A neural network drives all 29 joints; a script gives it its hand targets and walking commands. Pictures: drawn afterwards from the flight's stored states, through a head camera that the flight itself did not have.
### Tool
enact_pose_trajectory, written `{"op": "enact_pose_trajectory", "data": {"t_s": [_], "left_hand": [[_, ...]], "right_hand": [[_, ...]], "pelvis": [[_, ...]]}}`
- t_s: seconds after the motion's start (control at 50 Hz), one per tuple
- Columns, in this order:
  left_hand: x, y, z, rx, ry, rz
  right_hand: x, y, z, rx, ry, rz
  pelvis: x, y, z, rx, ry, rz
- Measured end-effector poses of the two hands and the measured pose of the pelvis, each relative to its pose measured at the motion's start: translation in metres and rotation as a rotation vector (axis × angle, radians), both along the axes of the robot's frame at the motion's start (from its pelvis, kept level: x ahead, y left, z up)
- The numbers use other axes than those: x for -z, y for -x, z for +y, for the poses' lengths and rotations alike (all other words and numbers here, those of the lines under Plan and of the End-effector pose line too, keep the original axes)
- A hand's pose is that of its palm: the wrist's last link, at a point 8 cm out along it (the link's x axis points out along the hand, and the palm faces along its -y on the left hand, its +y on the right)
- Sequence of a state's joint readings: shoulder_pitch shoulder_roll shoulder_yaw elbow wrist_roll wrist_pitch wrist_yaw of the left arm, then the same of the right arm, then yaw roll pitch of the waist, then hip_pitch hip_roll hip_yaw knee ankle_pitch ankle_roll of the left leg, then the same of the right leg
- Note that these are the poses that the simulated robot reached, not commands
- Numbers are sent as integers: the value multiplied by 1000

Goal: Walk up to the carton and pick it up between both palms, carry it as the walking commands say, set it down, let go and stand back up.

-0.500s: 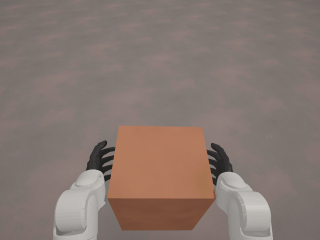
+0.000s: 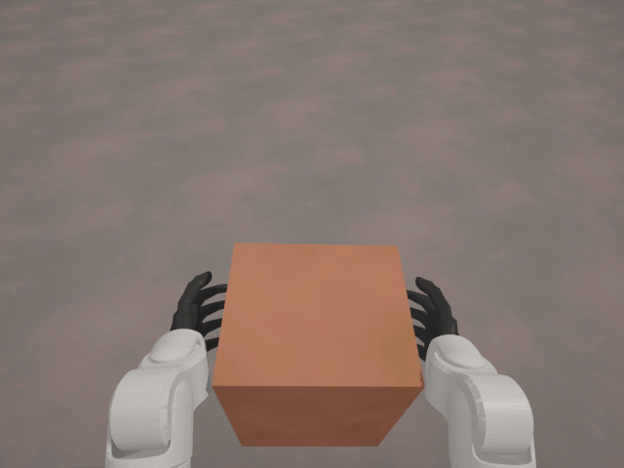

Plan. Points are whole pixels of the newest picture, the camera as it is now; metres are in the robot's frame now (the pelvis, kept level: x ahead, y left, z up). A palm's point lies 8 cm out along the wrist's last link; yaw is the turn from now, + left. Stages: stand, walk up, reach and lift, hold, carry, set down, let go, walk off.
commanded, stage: carry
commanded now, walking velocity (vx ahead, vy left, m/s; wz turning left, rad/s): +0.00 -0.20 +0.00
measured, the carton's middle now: (313, 354) +0.27 +0.00 +0.03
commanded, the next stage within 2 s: none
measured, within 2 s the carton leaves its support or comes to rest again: neither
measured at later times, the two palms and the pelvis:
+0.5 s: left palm (278, 386) +0.20 +0.04 +0.09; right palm (549, 391) +0.19 -0.24 +0.09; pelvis -0.06 -0.10 +0.00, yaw +1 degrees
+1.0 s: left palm (380, 437) +0.15 -0.06 +0.10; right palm out of the picture +0.14 -0.34 +0.10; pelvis -0.10 -0.20 +0.01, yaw +3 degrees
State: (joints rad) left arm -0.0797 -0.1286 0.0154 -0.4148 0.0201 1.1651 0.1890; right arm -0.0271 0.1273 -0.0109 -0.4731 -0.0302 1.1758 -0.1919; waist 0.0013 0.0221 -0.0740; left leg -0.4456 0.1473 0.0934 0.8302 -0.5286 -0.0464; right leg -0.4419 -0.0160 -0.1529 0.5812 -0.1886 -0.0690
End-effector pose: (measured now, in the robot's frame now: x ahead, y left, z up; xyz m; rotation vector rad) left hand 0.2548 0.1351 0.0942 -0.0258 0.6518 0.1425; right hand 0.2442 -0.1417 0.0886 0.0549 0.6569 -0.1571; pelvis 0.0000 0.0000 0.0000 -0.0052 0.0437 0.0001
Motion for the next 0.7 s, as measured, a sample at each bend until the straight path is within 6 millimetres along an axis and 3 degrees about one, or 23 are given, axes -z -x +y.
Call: {"op": "enact_pose_trajectory", "data": {"t_s": [0.26, 0.36, 0.48, 0.7], "left_hand": [[5, 36, -35, -15, 25, 13], [1, 43, -61, -36, 9, -11], [1, 52, -95, -1, -1, 3], [7, 82, -127, -15, 19, 14]], "right_hand": [[-3, 31, -35, -15, 24, 14], [1, 34, -61, -34, 5, -10], [2, 51, -95, 0, -3, 3], [1, 77, -128, -14, 16, 15]], "pelvis": [[-2, 29, -41, 7, -3, 2], [1, 37, -70, 16, 17, -1], [-1, 53, -95, -8, -4, 5], [-1, 75, -132, 6, -16, 2]]}}
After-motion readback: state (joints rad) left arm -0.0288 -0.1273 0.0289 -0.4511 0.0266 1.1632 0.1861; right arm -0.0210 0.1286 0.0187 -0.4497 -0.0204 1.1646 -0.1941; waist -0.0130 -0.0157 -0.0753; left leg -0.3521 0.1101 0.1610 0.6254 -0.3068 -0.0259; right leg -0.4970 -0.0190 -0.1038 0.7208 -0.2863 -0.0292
